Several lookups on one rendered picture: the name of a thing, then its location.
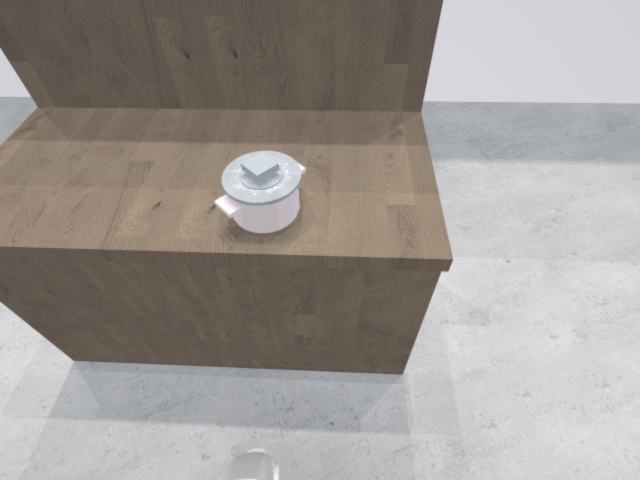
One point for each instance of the knob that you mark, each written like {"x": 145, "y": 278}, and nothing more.
{"x": 260, "y": 166}

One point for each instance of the lid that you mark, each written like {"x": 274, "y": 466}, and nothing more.
{"x": 242, "y": 188}

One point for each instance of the left robot thigh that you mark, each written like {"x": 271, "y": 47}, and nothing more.
{"x": 252, "y": 466}

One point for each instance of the pot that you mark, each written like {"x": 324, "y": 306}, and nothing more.
{"x": 262, "y": 219}

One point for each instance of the table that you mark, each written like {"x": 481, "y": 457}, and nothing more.
{"x": 111, "y": 245}

